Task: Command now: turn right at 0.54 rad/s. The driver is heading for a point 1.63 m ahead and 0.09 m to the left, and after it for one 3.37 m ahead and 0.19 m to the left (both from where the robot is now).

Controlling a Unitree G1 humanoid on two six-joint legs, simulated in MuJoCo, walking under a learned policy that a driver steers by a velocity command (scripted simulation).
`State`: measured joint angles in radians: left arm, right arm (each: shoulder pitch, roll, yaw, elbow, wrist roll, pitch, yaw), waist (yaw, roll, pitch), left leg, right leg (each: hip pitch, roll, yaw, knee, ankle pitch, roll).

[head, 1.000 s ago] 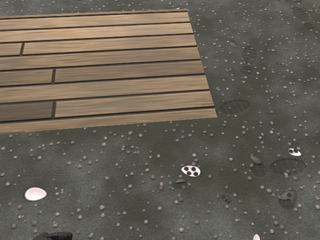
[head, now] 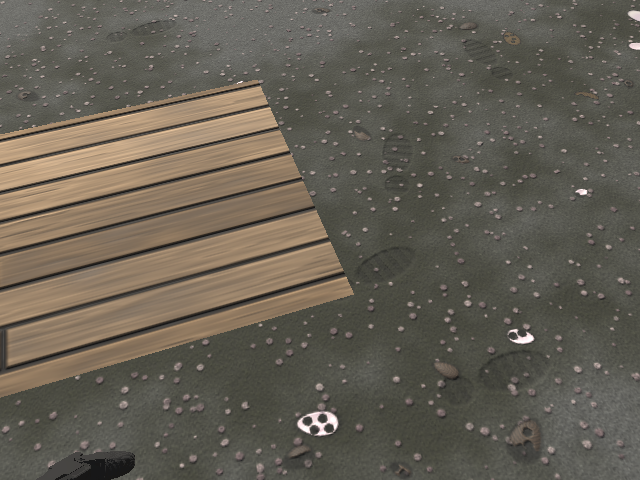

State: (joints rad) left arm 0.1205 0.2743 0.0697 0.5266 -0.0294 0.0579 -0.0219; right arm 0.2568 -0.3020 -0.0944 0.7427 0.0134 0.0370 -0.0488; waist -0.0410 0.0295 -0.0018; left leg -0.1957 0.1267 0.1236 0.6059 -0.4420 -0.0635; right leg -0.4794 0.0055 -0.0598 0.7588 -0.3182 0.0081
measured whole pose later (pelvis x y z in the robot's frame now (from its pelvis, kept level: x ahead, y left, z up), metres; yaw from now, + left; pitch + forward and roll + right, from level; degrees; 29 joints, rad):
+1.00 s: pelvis +0.09 +0.02 +0.01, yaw -11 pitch -1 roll +0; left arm 0.20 0.21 0.06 0.71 0.00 0.02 0.01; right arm 0.18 -0.21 -0.05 0.68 -0.01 -0.02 0.01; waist 0.00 0.00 0.02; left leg -0.21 -0.02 -0.01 0.55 -0.33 0.01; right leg -0.20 0.04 0.13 0.57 -0.35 0.00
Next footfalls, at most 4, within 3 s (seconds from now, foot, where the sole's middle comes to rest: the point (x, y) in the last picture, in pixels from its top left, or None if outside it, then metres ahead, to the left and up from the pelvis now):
0.02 right None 0.08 -0.10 -0.76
0.44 left None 0.13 0.13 -0.76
1.88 left None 0.48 0.10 -0.76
2.40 right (344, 342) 0.79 -0.04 -0.76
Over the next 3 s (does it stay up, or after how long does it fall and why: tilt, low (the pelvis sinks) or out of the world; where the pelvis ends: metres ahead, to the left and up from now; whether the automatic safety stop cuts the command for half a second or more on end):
stays up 0.90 0.14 0.01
